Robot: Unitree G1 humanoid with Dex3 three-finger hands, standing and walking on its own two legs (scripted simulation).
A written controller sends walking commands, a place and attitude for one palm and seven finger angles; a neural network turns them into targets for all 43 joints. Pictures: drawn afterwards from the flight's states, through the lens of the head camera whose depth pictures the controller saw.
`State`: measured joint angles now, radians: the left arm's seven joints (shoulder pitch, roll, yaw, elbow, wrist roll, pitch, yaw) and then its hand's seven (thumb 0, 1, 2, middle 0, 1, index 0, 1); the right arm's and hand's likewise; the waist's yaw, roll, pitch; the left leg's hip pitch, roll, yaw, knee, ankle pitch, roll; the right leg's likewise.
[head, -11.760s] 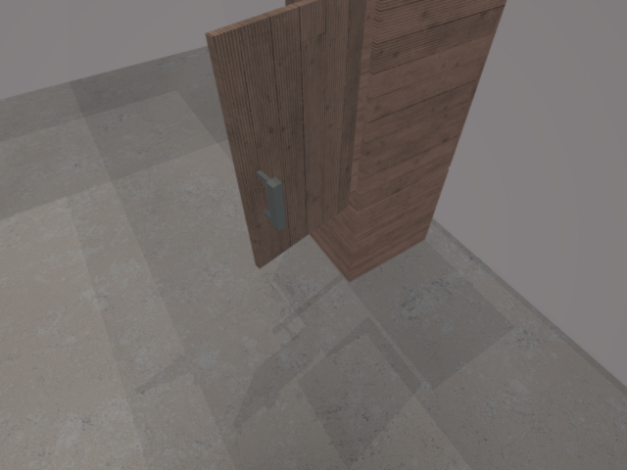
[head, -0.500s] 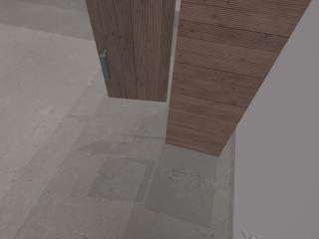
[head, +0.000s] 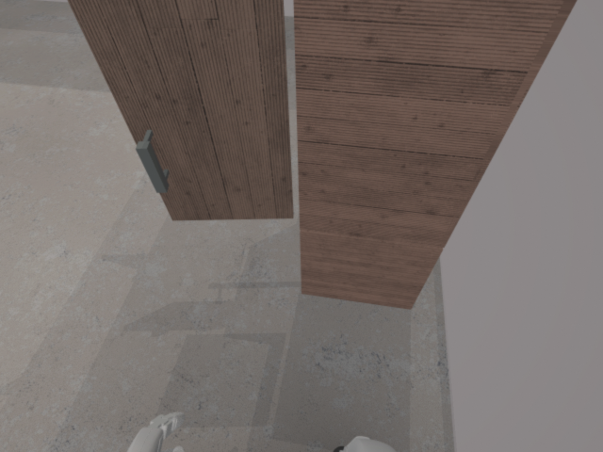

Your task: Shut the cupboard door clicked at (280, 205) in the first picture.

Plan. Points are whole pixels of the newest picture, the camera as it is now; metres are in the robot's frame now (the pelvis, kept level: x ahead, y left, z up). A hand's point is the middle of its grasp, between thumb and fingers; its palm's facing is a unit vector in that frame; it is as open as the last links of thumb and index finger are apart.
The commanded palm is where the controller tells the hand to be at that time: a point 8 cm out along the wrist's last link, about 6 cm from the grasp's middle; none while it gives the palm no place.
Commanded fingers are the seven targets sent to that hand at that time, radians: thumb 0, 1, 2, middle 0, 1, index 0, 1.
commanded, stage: take the last steps up to it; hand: left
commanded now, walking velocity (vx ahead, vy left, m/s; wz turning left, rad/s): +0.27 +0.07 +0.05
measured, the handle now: (155, 161) +0.69 +0.34 -0.08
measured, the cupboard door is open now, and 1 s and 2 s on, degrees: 100 100 100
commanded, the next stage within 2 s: come to a stop and stand still in 0.34 s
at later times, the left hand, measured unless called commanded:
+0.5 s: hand out of the picture +0.10 +0.20 -0.17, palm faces +0.15 -0.98 -0.16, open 7.3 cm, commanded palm none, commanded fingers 0.00 0.90 0.90 -0.20 -0.30 -0.20 -0.30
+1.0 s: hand (178, 377) +0.25 +0.21 -0.15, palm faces +0.01 -0.96 -0.28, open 7.4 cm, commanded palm none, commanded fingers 0.00 0.90 0.90 -0.20 -0.30 -0.20 -0.30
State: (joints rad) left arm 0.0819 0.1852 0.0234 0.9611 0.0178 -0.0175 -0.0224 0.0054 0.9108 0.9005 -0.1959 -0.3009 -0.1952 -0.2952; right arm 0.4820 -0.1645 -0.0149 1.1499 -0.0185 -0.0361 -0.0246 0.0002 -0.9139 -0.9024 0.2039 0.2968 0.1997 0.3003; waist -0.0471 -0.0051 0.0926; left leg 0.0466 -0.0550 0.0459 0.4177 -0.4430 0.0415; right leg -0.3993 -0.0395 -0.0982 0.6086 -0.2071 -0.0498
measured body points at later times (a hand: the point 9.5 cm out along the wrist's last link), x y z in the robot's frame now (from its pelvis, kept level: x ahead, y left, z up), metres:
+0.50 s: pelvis +0.16 +0.04 +0.01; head +0.19 +0.06 +0.45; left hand +0.09 +0.26 -0.16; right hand +0.29 -0.19 -0.13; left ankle +0.22 +0.14 -0.73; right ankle +0.08 -0.09 -0.72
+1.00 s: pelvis +0.16 +0.00 +0.01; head +0.20 +0.00 +0.45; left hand +0.25 +0.26 -0.13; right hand +0.18 -0.27 -0.14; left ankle +0.22 +0.14 -0.72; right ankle +0.12 -0.14 -0.73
